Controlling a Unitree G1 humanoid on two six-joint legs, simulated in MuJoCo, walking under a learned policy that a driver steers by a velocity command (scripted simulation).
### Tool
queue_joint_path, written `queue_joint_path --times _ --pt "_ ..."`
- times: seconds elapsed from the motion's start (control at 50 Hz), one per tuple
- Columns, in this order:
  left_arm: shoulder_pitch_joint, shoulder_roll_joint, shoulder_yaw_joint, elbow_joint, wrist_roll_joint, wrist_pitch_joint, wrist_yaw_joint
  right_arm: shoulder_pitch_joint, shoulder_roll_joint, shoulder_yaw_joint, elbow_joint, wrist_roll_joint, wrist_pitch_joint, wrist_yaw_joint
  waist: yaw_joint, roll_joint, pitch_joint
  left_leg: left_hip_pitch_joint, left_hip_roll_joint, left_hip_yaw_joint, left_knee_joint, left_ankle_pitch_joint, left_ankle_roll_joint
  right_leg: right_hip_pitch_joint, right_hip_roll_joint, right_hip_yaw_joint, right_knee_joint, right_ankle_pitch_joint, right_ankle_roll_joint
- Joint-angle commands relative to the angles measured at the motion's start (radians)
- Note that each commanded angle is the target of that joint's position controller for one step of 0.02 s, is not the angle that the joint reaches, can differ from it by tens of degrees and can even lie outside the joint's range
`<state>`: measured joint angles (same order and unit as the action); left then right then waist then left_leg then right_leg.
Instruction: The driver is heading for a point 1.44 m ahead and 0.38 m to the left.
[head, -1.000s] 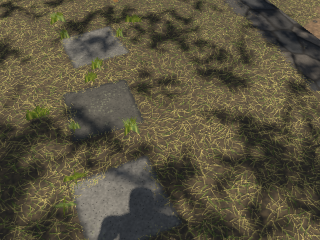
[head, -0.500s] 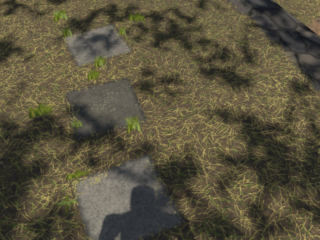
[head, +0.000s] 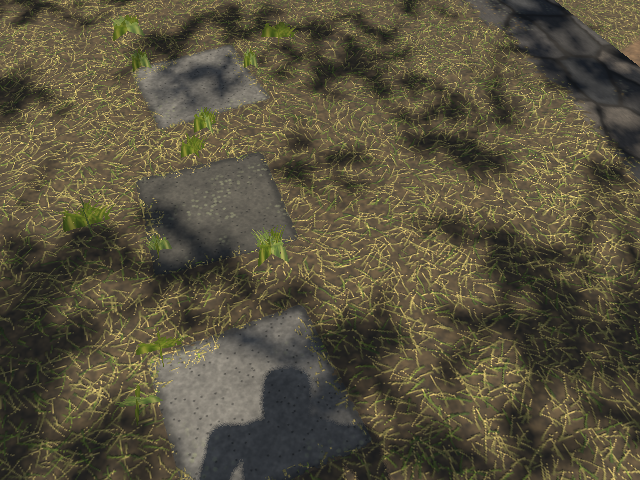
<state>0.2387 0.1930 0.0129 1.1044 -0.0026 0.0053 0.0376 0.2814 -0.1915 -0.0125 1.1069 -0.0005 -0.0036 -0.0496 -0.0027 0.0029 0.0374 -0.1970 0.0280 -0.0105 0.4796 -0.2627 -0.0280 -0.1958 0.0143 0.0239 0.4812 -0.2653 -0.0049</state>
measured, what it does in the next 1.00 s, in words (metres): walks ahead: right foot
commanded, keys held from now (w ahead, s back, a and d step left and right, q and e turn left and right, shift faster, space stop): w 1.00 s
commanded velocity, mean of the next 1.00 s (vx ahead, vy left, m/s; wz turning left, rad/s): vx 0.39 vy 0.00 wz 0.00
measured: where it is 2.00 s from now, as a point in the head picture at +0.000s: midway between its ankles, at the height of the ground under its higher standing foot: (308, 288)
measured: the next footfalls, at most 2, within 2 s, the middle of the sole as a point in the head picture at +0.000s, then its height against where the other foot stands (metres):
right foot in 0.68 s outside the picture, level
left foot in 1.20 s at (266, 379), level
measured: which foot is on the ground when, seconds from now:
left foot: down 0.00-0.70, up 0.72-1.00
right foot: down 0.00-0.24, up 0.26-0.66, down 0.68-1.00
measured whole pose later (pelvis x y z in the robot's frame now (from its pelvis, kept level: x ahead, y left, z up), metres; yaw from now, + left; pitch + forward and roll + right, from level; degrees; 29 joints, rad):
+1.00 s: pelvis +0.42 +0.00 +0.01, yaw +1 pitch +1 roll -2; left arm 0.35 0.23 0.04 1.04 0.00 -0.10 -0.01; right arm 0.13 -0.26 -0.06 0.88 0.01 -0.09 -0.02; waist 0.06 0.04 0.00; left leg -0.70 0.15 -0.04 0.85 -0.03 0.01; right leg -0.07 0.08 -0.06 0.22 -0.17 -0.07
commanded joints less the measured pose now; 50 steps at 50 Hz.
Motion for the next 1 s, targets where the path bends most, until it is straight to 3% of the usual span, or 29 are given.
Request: queue_joint_path --times 0.02,0.08,0.14,0.16,0.2,0.22,0.24,0.26,0.28,0.3,0.32,0.34,0.38,0.42,0.48,0.58,0.62,0.64,0.66,0.68,0.7,0.72,0.74,0.76,0.78,0.82,0.86,0.92,1.0 --pt "0.068 0.098 0.016 -0.007 -0.006 -0.001 0.006 0.087 -0.082 -0.014 -0.001 0.006 -0.001 -0.005 0.002 -0.012 0.008 -0.030 -0.038 0.042 -0.052 -0.124 0.027 -0.030 -0.003 0.007 -0.097 -0.151 -0.034" --pt "0.084 0.137 0.032 -0.024 -0.018 -0.013 0.008 0.057 -0.087 -0.018 -0.032 0.012 -0.017 -0.007 0.016 -0.053 0.117 -0.172 -0.042 0.035 0.022 -0.387 0.069 -0.128 -0.066 0.111 -0.141 -0.524 -0.102" --pt "0.166 0.191 0.055 -0.015 -0.028 -0.045 -0.003 0.030 -0.034 -0.009 -0.063 0.018 -0.063 0.017 0.038 -0.183 0.101 -0.260 -0.046 0.072 0.236 -0.201 0.074 -0.047 -0.256 0.392 -0.267 -0.593 -0.210" --pt "0.152 0.191 0.057 -0.025 -0.028 -0.050 -0.005 0.027 -0.040 -0.011 -0.069 0.022 -0.074 0.026 0.028 -0.182 0.110 -0.237 -0.025 0.048 0.278 -0.185 0.092 -0.091 -0.296 0.455 -0.296 -0.580 -0.234" --pt "0.044 0.179 0.053 -0.069 -0.033 -0.055 -0.010 0.092 -0.033 -0.014 -0.055 0.031 -0.091 0.036 -0.044 -0.161 0.126 -0.085 -0.019 0.051 0.129 -0.198 0.133 -0.200 -0.257 0.366 -0.269 -0.499 -0.198" --pt "-0.025 0.175 0.050 -0.095 -0.040 -0.054 -0.013 0.180 -0.035 -0.019 -0.022 0.030 -0.093 0.035 -0.093 -0.134 0.133 0.072 -0.031 0.049 -0.020 -0.147 0.141 -0.292 -0.188 0.265 -0.197 -0.420 -0.154" --pt "-0.066 0.135 0.041 -0.116 -0.036 -0.061 -0.016 0.289 -0.087 -0.037 0.014 0.020 -0.093 0.033 -0.124 -0.009 0.101 0.229 0.042 -0.083 -0.092 -0.120 0.144 -0.394 -0.099 0.133 0.017 -0.264 -0.099" --pt "-0.086 0.072 0.027 -0.149 -0.031 -0.079 -0.017 0.427 -0.210 -0.070 0.037 0.021 -0.097 0.038 -0.155 0.270 0.041 0.354 0.249 -0.449 -0.271 -0.262 0.233 -0.539 0.024 -0.056 0.369 -0.171 -0.033" --pt "-0.094 0.090 0.031 -0.170 -0.035 -0.100 -0.016 0.432 -0.226 -0.066 0.030 0.005 -0.110 0.049 -0.133 0.288 0.053 0.335 0.377 -0.708 -0.336 -0.274 0.314 -0.648 0.021 0.009 0.582 -0.275 -0.040" --pt "-0.074 0.107 0.035 -0.162 -0.044 -0.112 -0.024 0.343 -0.159 -0.047 0.002 0.002 -0.121 0.049 -0.079 0.154 0.106 0.317 0.368 -0.639 -0.316 -0.215 0.304 -0.709 -0.040 0.056 0.704 -0.207 -0.059" --pt "-0.045 0.104 0.034 -0.146 -0.044 -0.120 -0.034 0.288 -0.124 -0.037 -0.020 0.006 -0.125 0.054 -0.054 0.104 0.105 0.312 0.314 -0.510 -0.310 -0.145 0.269 -0.720 -0.071 0.054 0.730 -0.111 -0.074" --pt "-0.049 0.113 0.041 -0.143 -0.036 -0.126 -0.037 0.249 -0.121 -0.034 -0.035 0.009 -0.122 0.060 -0.039 0.069 0.098 0.316 0.277 -0.411 -0.317 -0.055 0.237 -0.723 -0.096 0.038 0.701 -0.035 -0.080" --pt "-0.090 0.125 0.053 -0.153 -0.023 -0.128 -0.048 0.260 -0.073 -0.016 -0.036 0.003 -0.105 0.060 -0.041 0.083 0.080 0.309 0.212 -0.242 -0.320 0.214 0.190 -0.676 -0.121 0.000 0.619 0.044 -0.070" --pt "-0.128 0.080 0.044 -0.168 -0.022 -0.118 -0.059 0.297 -0.079 -0.014 -0.036 -0.004 -0.090 0.048 -0.048 0.093 0.065 0.288 0.181 -0.157 -0.324 0.340 0.189 -0.643 -0.112 -0.041 0.537 0.098 -0.046" --pt "-0.296 0.040 0.021 -0.239 -0.022 -0.111 -0.064 0.279 -0.125 -0.018 -0.061 -0.007 -0.083 0.029 -0.069 0.078 0.106 0.159 0.150 -0.087 -0.371 0.337 0.191 -0.533 -0.073 -0.082 0.275 0.216 -0.020" --pt "-0.401 0.089 0.020 -0.304 -0.032 -0.111 -0.081 0.305 -0.162 -0.038 -0.050 0.015 -0.089 0.023 -0.056 0.106 0.133 0.204 0.204 -0.060 -0.385 0.394 0.190 -0.423 -0.046 -0.080 0.079 0.280 -0.053" --pt "-0.353 0.132 0.037 -0.307 -0.030 -0.117 -0.085 0.278 -0.179 -0.048 -0.057 0.012 -0.083 0.023 -0.004 0.122 0.071 0.283 0.222 -0.038 -0.283 0.676 0.166 -0.326 -0.015 -0.088 0.053 0.247 -0.088" --pt "-0.272 0.161 0.053 -0.288 -0.030 -0.117 -0.082 0.263 -0.191 -0.053 -0.062 0.007 -0.075 0.023 0.043 0.146 0.001 0.307 0.221 -0.024 -0.177 0.874 0.153 -0.216 0.016 -0.105 0.065 0.221 -0.107" --pt "-0.108 0.201 0.078 -0.238 -0.034 -0.114 -0.075 0.244 -0.187 -0.053 -0.070 0.001 -0.065 0.024 0.124 0.150 -0.099 0.277 0.190 0.005 0.008 0.990 0.131 -0.017 0.044 -0.119 0.060 0.218 -0.135" --pt "0.071 0.245 0.098 -0.192 -0.032 -0.107 -0.065 0.219 -0.179 -0.045 -0.093 -0.007 -0.063 0.028 0.201 0.131 -0.206 0.088 0.156 0.012 0.252 0.843 0.102 0.276 -0.046 -0.020 0.082 0.201 -0.179" --pt "0.220 0.338 0.121 -0.165 -0.003 -0.099 -0.059 0.335 -0.045 -0.010 -0.109 -0.006 -0.080 0.045 0.155 -0.120 -0.396 -0.316 -0.020 0.028 0.694 0.296 0.035 0.676 -0.340 0.469 0.026 -0.030 -0.351" --pt "0.207 0.271 0.097 -0.153 -0.002 -0.096 -0.062 0.322 -0.033 -0.005 -0.093 0.014 -0.113 0.053 0.150 -0.198 -0.462 -0.434 -0.089 -0.128 0.896 -0.270 0.050 0.666 -0.419 0.778 -0.183 -0.123 -0.377" --pt "0.093 0.214 0.078 -0.163 -0.013 -0.103 -0.065 0.207 -0.121 -0.031 -0.139 0.048 -0.132 0.056 0.122 -0.175 -0.263 -0.533 -0.023 -0.131 0.955 -0.233 0.076 0.506 -0.371 0.641 -0.217 -0.133 -0.314" --pt "-0.014 0.171 0.064 -0.188 -0.015 -0.109 -0.067 0.122 -0.149 -0.037 -0.167 0.056 -0.140 0.049 0.084 -0.091 -0.146 -0.518 0.036 -0.096 0.919 -0.136 0.090 0.315 -0.339 0.476 -0.242 -0.036 -0.278" --pt "-0.078 0.137 0.053 -0.195 -0.004 -0.116 -0.075 0.086 -0.149 -0.046 -0.170 0.045 -0.137 0.039 0.045 -0.022 -0.082 -0.466 0.075 -0.076 0.857 -0.067 0.091 0.154 -0.299 0.360 -0.272 0.074 -0.254" --pt "-0.109 0.102 0.042 -0.183 0.009 -0.125 -0.082 0.136 -0.106 -0.053 -0.162 0.028 -0.105 0.030 -0.023 -0.061 -0.055 -0.339 0.122 -0.079 0.767 -0.013 0.091 -0.011 -0.232 0.222 -0.326 0.129 -0.229" --pt "-0.075 0.120 0.044 -0.159 0.003 -0.129 -0.076 0.130 -0.084 -0.054 -0.171 0.024 -0.085 0.025 -0.039 -0.072 -0.016 -0.338 0.134 -0.059 0.704 -0.001 0.078 -0.084 -0.216 0.159 -0.370 0.159 -0.243" --pt "-0.013 0.169 0.051 -0.137 0.005 -0.129 -0.052 -0.013 -0.114 -0.063 -0.230 0.008 -0.082 0.023 -0.019 -0.052 0.029 -0.462 0.151 -0.048 0.539 0.142 0.041 -0.063 -0.218 0.126 -0.403 0.194 -0.255" --pt "0.066 0.193 0.054 -0.127 -0.006 -0.117 -0.033 -0.185 -0.092 -0.052 -0.278 0.009 -0.094 0.040 0.034 -0.042 0.035 -0.446 0.108 -0.005 0.238 0.352 0.033 -0.003 -0.183 0.051 -0.395 0.246 -0.211"
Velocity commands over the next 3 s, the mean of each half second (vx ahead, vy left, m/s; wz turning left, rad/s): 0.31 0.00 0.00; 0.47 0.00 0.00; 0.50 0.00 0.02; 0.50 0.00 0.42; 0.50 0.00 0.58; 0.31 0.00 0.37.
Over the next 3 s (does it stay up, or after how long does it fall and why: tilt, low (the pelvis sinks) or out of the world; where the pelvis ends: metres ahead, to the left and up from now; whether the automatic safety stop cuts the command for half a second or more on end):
stays up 1.42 0.26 0.00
